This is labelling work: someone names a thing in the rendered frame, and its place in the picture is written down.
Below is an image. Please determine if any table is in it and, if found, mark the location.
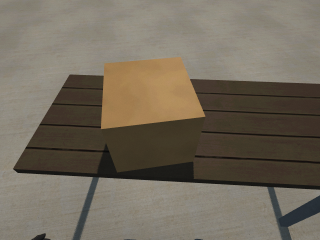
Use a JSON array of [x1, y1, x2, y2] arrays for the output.
[[13, 74, 320, 227]]

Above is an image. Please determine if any carton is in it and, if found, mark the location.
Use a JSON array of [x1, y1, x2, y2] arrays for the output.
[[101, 57, 206, 173]]

